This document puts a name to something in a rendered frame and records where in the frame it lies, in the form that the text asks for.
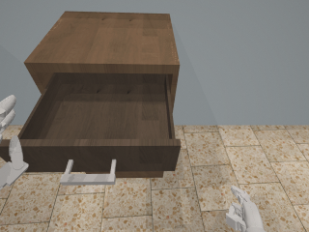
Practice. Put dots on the drawer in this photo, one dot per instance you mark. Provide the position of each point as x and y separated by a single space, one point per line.
93 118

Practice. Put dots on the handle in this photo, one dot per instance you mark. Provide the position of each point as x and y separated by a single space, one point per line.
68 179

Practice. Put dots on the left robot hand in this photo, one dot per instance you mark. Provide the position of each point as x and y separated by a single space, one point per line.
10 171

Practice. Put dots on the right robot hand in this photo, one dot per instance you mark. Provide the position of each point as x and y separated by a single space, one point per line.
247 215

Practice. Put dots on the cabinet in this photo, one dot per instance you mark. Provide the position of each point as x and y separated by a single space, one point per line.
107 42

